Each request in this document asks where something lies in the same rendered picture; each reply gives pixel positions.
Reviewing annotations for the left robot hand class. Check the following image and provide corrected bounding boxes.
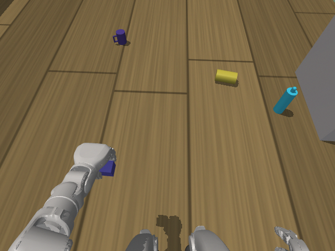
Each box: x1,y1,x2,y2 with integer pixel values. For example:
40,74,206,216
74,143,116,179

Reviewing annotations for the right robot hand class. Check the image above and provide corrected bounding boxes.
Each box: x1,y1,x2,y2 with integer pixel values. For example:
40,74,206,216
274,226,310,251

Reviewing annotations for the left robot arm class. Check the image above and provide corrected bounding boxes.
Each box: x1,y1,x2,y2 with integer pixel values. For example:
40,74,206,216
8,163,97,251

